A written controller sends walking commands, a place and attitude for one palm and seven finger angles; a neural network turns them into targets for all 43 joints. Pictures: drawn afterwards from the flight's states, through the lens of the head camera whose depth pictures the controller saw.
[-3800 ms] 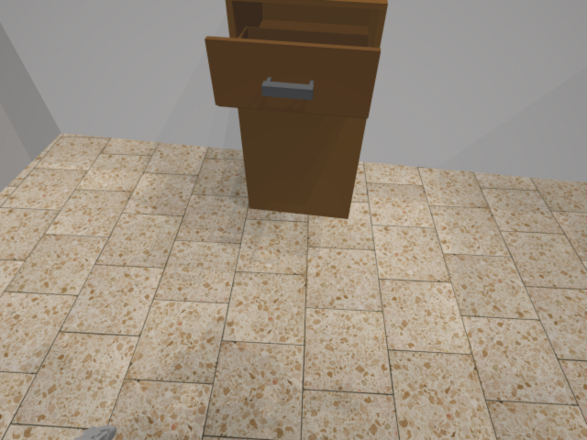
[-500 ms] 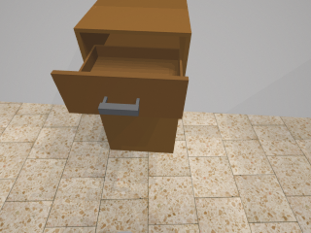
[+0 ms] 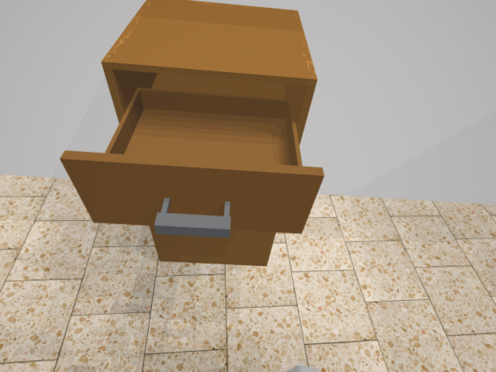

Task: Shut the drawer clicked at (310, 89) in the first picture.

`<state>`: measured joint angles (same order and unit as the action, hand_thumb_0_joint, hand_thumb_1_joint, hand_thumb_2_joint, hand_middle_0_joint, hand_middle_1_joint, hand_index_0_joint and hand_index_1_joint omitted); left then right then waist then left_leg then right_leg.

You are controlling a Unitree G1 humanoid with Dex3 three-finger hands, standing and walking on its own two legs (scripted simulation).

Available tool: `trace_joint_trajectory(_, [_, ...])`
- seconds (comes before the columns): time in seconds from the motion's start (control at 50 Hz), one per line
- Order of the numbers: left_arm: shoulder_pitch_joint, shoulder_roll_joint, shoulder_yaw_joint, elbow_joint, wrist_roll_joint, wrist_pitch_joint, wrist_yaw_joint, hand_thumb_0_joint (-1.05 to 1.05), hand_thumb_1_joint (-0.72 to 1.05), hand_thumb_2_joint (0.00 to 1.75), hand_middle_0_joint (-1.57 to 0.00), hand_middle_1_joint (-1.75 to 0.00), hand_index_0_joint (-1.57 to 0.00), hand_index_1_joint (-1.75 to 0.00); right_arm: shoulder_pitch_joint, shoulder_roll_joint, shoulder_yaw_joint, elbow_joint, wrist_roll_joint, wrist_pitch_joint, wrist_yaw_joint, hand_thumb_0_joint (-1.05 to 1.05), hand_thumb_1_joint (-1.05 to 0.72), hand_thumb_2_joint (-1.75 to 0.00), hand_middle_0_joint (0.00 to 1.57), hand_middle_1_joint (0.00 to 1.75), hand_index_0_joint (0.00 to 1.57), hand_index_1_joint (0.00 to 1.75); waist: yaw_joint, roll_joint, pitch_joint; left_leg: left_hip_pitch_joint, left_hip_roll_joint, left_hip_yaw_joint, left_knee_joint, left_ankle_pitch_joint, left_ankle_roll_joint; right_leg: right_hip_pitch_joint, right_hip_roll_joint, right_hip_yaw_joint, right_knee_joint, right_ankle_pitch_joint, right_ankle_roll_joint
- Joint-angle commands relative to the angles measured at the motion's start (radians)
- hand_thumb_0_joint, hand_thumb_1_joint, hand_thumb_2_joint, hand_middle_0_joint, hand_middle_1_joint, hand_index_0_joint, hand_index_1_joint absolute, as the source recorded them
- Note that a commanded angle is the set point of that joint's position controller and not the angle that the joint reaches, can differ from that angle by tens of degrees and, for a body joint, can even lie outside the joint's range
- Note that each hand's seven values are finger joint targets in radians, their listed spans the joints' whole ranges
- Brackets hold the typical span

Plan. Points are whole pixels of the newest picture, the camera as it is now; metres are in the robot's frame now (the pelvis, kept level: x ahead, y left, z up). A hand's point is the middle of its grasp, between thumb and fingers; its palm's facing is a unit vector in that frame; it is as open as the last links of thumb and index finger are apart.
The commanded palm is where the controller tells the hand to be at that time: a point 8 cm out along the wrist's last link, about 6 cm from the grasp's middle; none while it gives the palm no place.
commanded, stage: come to a stop and stand still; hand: left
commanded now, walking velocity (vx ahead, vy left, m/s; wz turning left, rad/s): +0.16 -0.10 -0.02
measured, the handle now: (195, 215) +0.37 +0.13 +0.03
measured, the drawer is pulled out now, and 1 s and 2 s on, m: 0.29 0.29 0.29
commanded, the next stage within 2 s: look again from close up in 1.52 s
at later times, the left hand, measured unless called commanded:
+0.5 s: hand out of the picture +0.12 +0.14 -0.17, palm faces +0.07 -0.97 -0.24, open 7.2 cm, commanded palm none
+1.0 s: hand out of the picture -0.05 +0.16 -0.18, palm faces +0.04 -0.98 -0.17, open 7.4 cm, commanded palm none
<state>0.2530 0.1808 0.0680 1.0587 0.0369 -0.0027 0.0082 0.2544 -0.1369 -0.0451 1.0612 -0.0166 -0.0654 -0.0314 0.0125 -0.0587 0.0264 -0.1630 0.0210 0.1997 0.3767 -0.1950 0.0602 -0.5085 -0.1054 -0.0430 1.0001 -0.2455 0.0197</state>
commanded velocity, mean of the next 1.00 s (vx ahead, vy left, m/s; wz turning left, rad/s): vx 0.00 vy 0.00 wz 0.00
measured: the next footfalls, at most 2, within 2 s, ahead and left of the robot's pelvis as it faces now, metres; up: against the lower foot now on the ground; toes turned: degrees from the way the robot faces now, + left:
right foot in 0.22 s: +0.14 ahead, -0.17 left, +0.00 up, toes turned -5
left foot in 0.62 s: +0.04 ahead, +0.09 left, +0.00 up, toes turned +3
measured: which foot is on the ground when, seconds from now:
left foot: down 0.00-0.22, up 0.24-0.60, down 0.62-1.00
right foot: up 0.00-0.20, down 0.22-0.62, up 0.64-1.00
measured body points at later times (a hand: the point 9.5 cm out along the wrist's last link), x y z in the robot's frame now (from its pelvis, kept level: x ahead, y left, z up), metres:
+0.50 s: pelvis +0.03 -0.04 -0.01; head +0.07 -0.06 +0.44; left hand +0.12 +0.19 -0.15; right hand +0.06 -0.28 -0.17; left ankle +0.00 +0.08 -0.69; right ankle +0.10 -0.16 -0.74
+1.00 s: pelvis -0.01 -0.02 +0.00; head +0.01 +0.00 +0.45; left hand -0.05 +0.21 -0.17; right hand +0.00 -0.24 -0.15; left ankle +0.00 +0.10 -0.75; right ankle -0.03 -0.14 -0.72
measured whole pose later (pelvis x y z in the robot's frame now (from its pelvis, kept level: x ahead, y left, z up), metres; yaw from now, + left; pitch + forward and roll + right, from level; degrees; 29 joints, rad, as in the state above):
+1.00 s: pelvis -0.01 -0.02 +0.00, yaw +0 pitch +0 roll +0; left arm 0.35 0.18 0.04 1.11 0.03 0.05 0.01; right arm 0.28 -0.13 -0.03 1.08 -0.02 -0.01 -0.04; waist 0.00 -0.05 0.03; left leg -0.20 0.01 0.06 0.37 -0.18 0.01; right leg -0.29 -0.03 -0.02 0.69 -0.39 0.02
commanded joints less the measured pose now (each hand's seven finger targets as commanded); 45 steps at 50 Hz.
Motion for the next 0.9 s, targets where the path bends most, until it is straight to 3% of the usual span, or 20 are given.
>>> trace_joint_trajectory(0.0, [0.015, 0.009, -0.002, -0.044, -0.007, 0.01, -0.012, 0.0, 0.9, 0.9, -0.2, -0.3, -0.2, -0.3, 0.111, -0.122, -0.021, -0.008, -0.012, -0.001, 0.0, 0.0, -0.9, -0.9, 0.2, 0.3, 0.2, 0.3, -0.021, 0.166, 0.074, 0.0, 0.287, -0.228, -0.218, 0.106, 0.111, -0.032, -0.024, 0.006, -0.125, 0.007, 0.006])
trace_joint_trajectory(0.08, [-0.088, 0.008, -0.009, -0.079, -0.009, 0.003, -0.013, 0.0, 0.9, 0.9, -0.2, -0.3, -0.2, -0.3, 0.143, -0.135, -0.027, 0.014, -0.019, 0.014, 0.002, 0.0, -0.9, -0.9, 0.2, 0.3, 0.2, 0.3, -0.049, 0.18, 0.092, -0.005, 0.285, -0.242, -0.184, 0.089, 0.113, 0.046, 0.005, -0.029, -0.297, -0.049, -0.004])
trace_joint_trajectory(0.14, [-0.016, 0.0, -0.015, -0.05, -0.013, -0.011, 0.002, 0.0, 0.9, 0.9, -0.2, -0.3, -0.2, -0.3, 0.134, -0.119, -0.015, 0.034, -0.014, 0.025, -0.004, 0.0, -0.9, -0.9, 0.2, 0.3, 0.2, 0.3, -0.003, 0.163, 0.007, 0.0, 0.215, -0.174, -0.015, 0.268, 0.049, 0.266, 0.05, -0.058, -0.527, 0.072, -0.004])
trace_joint_trajectory(0.16, [0.041, 0.032, -0.015, -0.023, -0.014, -0.024, 0.01, 0.0, 0.9, 0.9, -0.2, -0.3, -0.2, -0.3, 0.148, -0.096, -0.007, 0.048, -0.006, 0.022, -0.001, 0.0, -0.9, -0.9, 0.2, 0.3, 0.2, 0.3, 0.018, 0.099, -0.038, -0.019, 0.162, -0.134, 0.059, 0.234, -0.004, 0.382, 0.024, -0.026, -0.632, 0.226, -0.003])
trace_joint_trajectory(0.18, [0.077, 0.092, -0.012, -0.007, -0.015, -0.036, 0.023, 0.0, 0.9, 0.9, -0.2, -0.3, -0.2, -0.3, 0.169, -0.049, 0.003, 0.05, 0.005, 0.02, 0.002, 0.0, -0.9, -0.9, 0.2, 0.3, 0.2, 0.3, 0.018, -0.01, -0.084, -0.147, 0.12, -0.118, 0.099, 0.032, -0.054, 0.54, -0.103, 0.108, -0.623, 0.523, -0.03])
trace_joint_trajectory(0.2, [0.063, 0.14, -0.01, 0.001, -0.022, -0.036, 0.026, 0.0, 0.9, 0.9, -0.2, -0.3, -0.2, -0.3, 0.19, -0.029, 0.008, 0.05, 0.012, 0.031, 0.005, 0.0, -0.9, -0.9, 0.2, 0.3, 0.2, 0.3, -0.008, -0.063, -0.082, -0.168, 0.072, -0.092, 0.09, -0.202, -0.089, 0.535, -0.232, 0.161, -0.599, 0.728, -0.086])
trace_joint_trajectory(0.22, [0.045, 0.154, -0.01, -0.011, -0.023, -0.03, 0.029, 0.0, 0.9, 0.9, -0.2, -0.3, -0.2, -0.3, 0.197, -0.025, 0.004, 0.053, 0.012, 0.047, 0.002, 0.0, -0.9, -0.9, 0.2, 0.3, 0.2, 0.3, -0.012, -0.052, -0.079, -0.128, 0.06, -0.092, 0.13, -0.238, -0.096, 0.486, -0.249, 0.152, -0.583, 0.837, -0.121])
trace_joint_trajectory(0.24, [0.027, 0.16, 0.001, -0.014, -0.024, -0.032, 0.035, 0.0, 0.9, 0.9, -0.2, -0.3, -0.2, -0.3, 0.203, -0.032, -0.001, 0.058, 0.011, 0.066, -0.003, 0.0, -0.9, -0.9, 0.2, 0.3, 0.2, 0.3, -0.012, -0.176, -0.115, -0.119, 0.058, -0.083, 0.204, -0.284, -0.107, 0.479, -0.239, 0.167, -0.584, 0.9, -0.142])
trace_joint_trajectory(0.26, [0.019, 0.148, -0.001, -0.017, -0.024, -0.028, 0.04, 0.0, 0.9, 0.9, -0.2, -0.3, -0.2, -0.3, 0.189, -0.053, -0.008, 0.052, 0.011, 0.076, -0.008, 0.0, -0.9, -0.9, 0.2, 0.3, 0.2, 0.3, 0.0, -0.188, -0.106, -0.144, 0.052, -0.105, 0.289, -0.333, -0.109, 0.48, -0.253, 0.174, -0.583, 0.983, -0.166])
trace_joint_trajectory(0.3, [0.009, 0.151, 0.011, -0.017, -0.017, -0.017, 0.05, 0.0, 0.9, 0.9, -0.2, -0.3, -0.2, -0.3, 0.154, -0.056, -0.016, 0.041, 0.012, 0.087, -0.012, 0.0, -0.9, -0.9, 0.2, 0.3, 0.2, 0.3, 0.013, -0.111, -0.092, -0.21, 0.035, -0.141, 0.45, -0.37, -0.11, 0.488, -0.285, 0.188, -0.571, 1.044, -0.218])
trace_joint_trajectory(0.38, [-0.018, 0.157, 0.033, -0.058, -0.008, 0.003, 0.064, 0.0, 0.9, 0.9, -0.2, -0.3, -0.2, -0.3, 0.088, -0.068, -0.037, -0.018, 0.004, 0.12, -0.003, 0.0, -0.9, -0.9, 0.2, 0.3, 0.2, 0.3, 0.019, -0.037, -0.096, -0.274, 0.01, -0.207, 0.684, -0.324, -0.116, 0.416, -0.285, 0.169, -0.598, 0.829, -0.241])
trace_joint_trajectory(0.44, [-0.062, 0.163, 0.034, -0.096, -0.001, 0.008, 0.062, 0.0, 0.9, 0.9, -0.2, -0.3, -0.2, -0.3, 0.074, -0.069, -0.038, -0.056, 0.0, 0.128, 0.01, 0.0, -0.9, -0.9, 0.2, 0.3, 0.2, 0.3, 0.001, -0.103, -0.089, -0.228, 0.01, -0.202, 0.629, -0.279, -0.118, 0.316, -0.254, 0.149, -0.644, 0.558, -0.214])
trace_joint_trajectory(0.54, [-0.094, 0.168, 0.029, -0.115, 0.002, 0.024, 0.041, 0.0, 0.9, 0.9, -0.2, -0.3, -0.2, -0.3, 0.118, -0.062, -0.021, -0.058, 0.003, 0.089, 0.02, 0.0, -0.9, -0.9, 0.2, 0.3, 0.2, 0.3, -0.027, -0.155, -0.089, -0.009, -0.015, -0.135, 0.208, -0.162, -0.088, 0.184, -0.155, 0.158, -0.697, -0.068, -0.137])
trace_joint_trajectory(0.56, [-0.094, 0.148, 0.019, -0.104, -0.007, 0.029, 0.036, 0.0, 0.9, 0.9, -0.2, -0.3, -0.2, -0.3, 0.151, -0.064, -0.013, -0.036, 0.002, 0.081, 0.018, 0.0, -0.9, -0.9, 0.2, 0.3, 0.2, 0.3, -0.044, -0.124, -0.081, 0.108, -0.019, -0.124, 0.056, -0.094, -0.085, 0.107, -0.11, 0.138, -0.679, -0.213, -0.093])
trace_joint_trajectory(0.58, [-0.076, 0.102, 0.005, -0.105, -0.013, 0.034, 0.029, 0.0, 0.9, 0.9, -0.2, -0.3, -0.2, -0.3, 0.155, -0.104, -0.018, -0.035, -0.003, 0.072, 0.014, 0.0, -0.9, -0.9, 0.2, 0.3, 0.2, 0.3, -0.051, 0.018, -0.052, 0.128, 0.043, -0.221, -0.055, -0.174, -0.073, 0.031, -0.037, 0.099, -0.573, -0.299, -0.048])
trace_joint_trajectory(0.6, [-0.069, 0.04, -0.007, -0.114, -0.025, 0.039, 0.022, 0.0, 0.9, 0.9, -0.2, -0.3, -0.2, -0.3, 0.122, -0.17, -0.024, -0.054, -0.018, 0.065, 0.012, 0.0, -0.9, -0.9, 0.2, 0.3, 0.2, 0.3, -0.049, 0.281, 0.032, -0.059, 0.212, -0.463, -0.219, -0.414, -0.013, 0.025, 0.063, 0.018, -0.404, -0.242, 0.003])
trace_joint_trajectory(0.62, [-0.077, 0.046, -0.004, -0.119, -0.022, 0.039, 0.019, 0.0, 0.9, 0.9, -0.2, -0.3, -0.2, -0.3, 0.018, -0.212, -0.022, -0.09, -0.023, 0.069, 0.011, 0.0, -0.9, -0.9, 0.2, 0.3, 0.2, 0.3, -0.031, 0.331, 0.105, -0.252, 0.312, -0.598, -0.318, -0.562, 0.057, 0.069, 0.078, 0.023, -0.278, -0.191, 0.004])
trace_joint_trajectory(0.68, [0.029, 0.08, 0.011, -0.055, -0.006, 0.038, 0.001, 0.0, 0.9, 0.9, -0.2, -0.3, -0.2, -0.3, -0.072, -0.181, -0.009, -0.102, -0.014, 0.053, -0.006, 0.0, -0.9, -0.9, 0.2, 0.3, 0.2, 0.3, 0.018, 0.235, 0.117, -0.209, 0.256, -0.502, -0.296, -0.434, 0.054, 0.031, 0.094, 0.092, -0.036, -0.103, -0.005])
trace_joint_trajectory(0.74, [0.079, 0.077, 0.006, -0.024, -0.008, 0.026, -0.002, 0.0, 0.9, 0.9, -0.2, -0.3, -0.2, -0.3, -0.009, -0.167, -0.011, -0.08, -0.007, 0.042, -0.012, 0.0, -0.9, -0.9, 0.2, 0.3, 0.2, 0.3, -0.002, 0.175, 0.07, -0.049, 0.225, -0.393, -0.245, -0.221, 0.057, -0.022, 0.089, 0.083, 0.006, -0.06, 0.01])
trace_joint_trajectory(0.88, [0.056, 0.047, -0.011, -0.039, -0.01, 0.033, -0.004, 0.0, 0.9, 0.9, -0.2, -0.3, -0.2, -0.3, 0.076, -0.167, -0.021, -0.031, -0.008, 0.045, -0.024, 0.0, -0.9, -0.9, 0.2, 0.3, 0.2, 0.3, -0.044, 0.197, 0.045, 0.05, 0.266, -0.391, -0.19, -0.019, 0.108, 0.035, 0.05, 0.05, -0.198, -0.159, 0.011])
